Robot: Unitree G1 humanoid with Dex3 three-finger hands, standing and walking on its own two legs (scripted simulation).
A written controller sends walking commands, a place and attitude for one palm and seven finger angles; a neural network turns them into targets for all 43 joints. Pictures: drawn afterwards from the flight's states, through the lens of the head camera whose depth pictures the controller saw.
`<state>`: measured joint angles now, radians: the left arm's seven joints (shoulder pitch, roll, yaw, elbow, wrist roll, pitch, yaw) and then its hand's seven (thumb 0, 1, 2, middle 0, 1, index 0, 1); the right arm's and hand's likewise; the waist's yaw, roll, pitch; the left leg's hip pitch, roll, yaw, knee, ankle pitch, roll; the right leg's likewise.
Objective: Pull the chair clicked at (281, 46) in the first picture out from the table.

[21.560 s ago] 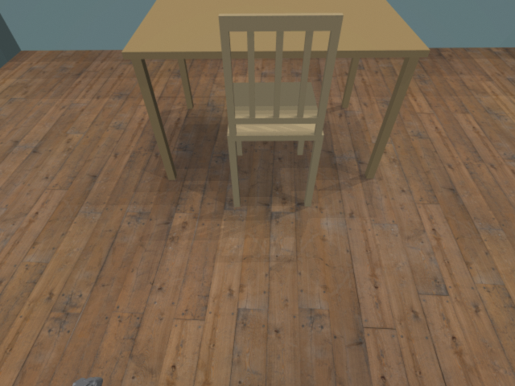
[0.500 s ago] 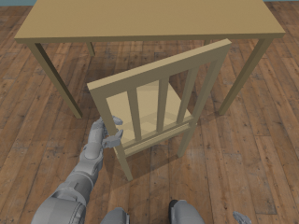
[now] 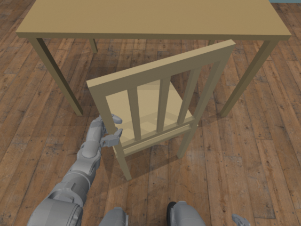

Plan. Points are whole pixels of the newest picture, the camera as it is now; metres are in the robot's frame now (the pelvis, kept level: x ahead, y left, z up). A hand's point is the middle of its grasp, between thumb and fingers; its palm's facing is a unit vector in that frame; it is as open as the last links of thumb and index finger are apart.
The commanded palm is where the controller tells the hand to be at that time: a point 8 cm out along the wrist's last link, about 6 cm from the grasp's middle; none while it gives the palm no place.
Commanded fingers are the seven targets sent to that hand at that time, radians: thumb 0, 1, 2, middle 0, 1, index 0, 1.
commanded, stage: step backward, pulling the chair out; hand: left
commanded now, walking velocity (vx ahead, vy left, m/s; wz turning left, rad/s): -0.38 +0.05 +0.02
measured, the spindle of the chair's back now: (162, 108) +0.46 -0.02 -0.04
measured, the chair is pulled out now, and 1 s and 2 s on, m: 0.22 0.31 0.42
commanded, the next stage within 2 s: none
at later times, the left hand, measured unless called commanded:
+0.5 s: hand (115, 141) +0.34 +0.12 -0.05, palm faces -0.01 -0.98 -0.20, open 5.8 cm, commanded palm +0.33 +0.17 -0.04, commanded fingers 0.00 0.90 0.90 -0.50 -1.45 -0.50 -1.45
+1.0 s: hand (113, 169) +0.26 +0.11 -0.05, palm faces -0.01 -0.98 -0.20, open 5.7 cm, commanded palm +0.25 +0.17 -0.04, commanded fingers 0.00 0.90 0.90 -0.50 -1.45 -0.50 -1.45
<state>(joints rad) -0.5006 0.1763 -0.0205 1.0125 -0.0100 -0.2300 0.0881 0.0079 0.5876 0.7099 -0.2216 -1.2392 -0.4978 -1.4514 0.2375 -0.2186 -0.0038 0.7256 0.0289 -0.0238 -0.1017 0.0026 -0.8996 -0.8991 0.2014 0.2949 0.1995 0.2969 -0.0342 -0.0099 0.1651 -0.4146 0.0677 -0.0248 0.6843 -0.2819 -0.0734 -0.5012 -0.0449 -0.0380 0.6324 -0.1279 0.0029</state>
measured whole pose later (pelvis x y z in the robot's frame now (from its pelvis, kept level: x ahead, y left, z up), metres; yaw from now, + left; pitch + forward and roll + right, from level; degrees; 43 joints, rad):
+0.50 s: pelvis -0.03 -0.01 +0.01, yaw +2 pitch +1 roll -1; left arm -0.54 0.17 0.03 1.01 -0.02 -0.20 0.10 0.02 0.59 0.71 -0.21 -1.21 -0.50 -1.45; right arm 0.17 -0.24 -0.01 0.73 0.03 0.00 -0.09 0.00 -0.90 -0.90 0.20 0.30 0.20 0.30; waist -0.08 0.02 0.19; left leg -0.39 0.06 -0.05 0.70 -0.39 -0.05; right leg -0.46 -0.04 -0.07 0.58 -0.14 -0.01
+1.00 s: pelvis -0.10 -0.01 +0.01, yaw +2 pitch +1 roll +1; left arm -0.52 0.16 0.00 1.04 -0.02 -0.19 0.10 0.02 0.62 0.73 -0.16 -1.18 -0.49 -1.44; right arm 0.20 -0.26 -0.01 0.76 0.03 -0.02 -0.11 0.00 -0.90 -0.90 0.20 0.30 0.20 0.30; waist -0.06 0.00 0.16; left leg -0.36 0.03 -0.03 0.62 -0.27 -0.04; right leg -0.46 -0.05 -0.05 0.57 -0.13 0.00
